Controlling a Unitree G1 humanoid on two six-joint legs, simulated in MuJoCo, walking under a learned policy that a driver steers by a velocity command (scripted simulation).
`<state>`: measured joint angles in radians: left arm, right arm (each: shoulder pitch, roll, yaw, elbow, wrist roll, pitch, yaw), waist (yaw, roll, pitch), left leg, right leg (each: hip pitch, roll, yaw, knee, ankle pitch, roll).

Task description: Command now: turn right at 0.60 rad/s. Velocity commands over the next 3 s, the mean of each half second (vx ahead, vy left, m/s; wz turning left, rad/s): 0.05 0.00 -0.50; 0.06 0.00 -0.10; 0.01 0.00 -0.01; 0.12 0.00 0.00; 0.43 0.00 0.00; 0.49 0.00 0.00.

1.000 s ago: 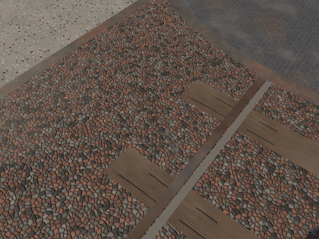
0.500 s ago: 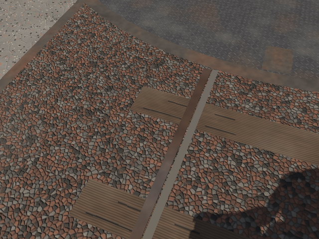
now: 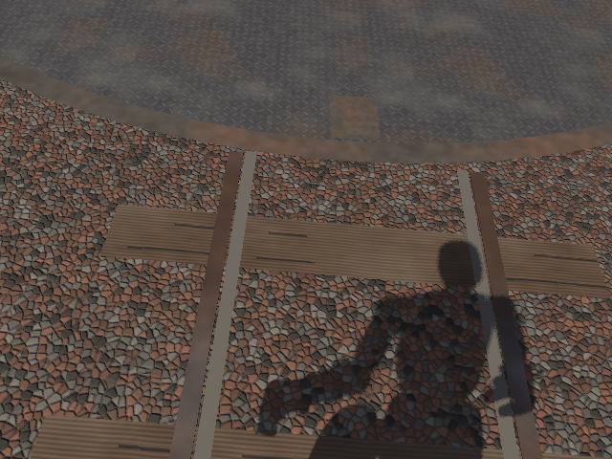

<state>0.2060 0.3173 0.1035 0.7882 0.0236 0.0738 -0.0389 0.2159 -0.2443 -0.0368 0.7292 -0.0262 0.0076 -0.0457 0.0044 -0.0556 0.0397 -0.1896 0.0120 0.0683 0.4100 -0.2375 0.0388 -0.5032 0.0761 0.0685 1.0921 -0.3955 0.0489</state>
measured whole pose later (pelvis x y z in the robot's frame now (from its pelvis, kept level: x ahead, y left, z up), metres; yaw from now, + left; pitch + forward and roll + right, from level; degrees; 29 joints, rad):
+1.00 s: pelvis +0.07 -0.02 +0.00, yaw -16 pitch -2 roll +0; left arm 0.24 0.25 0.00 0.99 0.01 0.01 0.04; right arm 0.19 -0.22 0.00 0.88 -0.01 -0.01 -0.03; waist 0.00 -0.02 0.05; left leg -0.17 -0.05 0.04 0.41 -0.21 0.06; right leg -0.03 0.04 0.09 0.36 -0.30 -0.01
